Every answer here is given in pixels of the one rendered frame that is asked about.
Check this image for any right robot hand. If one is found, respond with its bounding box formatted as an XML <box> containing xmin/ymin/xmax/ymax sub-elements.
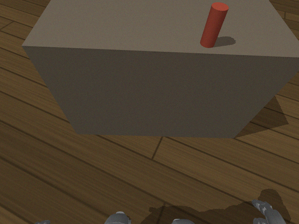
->
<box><xmin>252</xmin><ymin>199</ymin><xmax>286</xmax><ymax>224</ymax></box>

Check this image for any can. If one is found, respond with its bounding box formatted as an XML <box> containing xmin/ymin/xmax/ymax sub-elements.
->
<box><xmin>200</xmin><ymin>2</ymin><xmax>229</xmax><ymax>48</ymax></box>

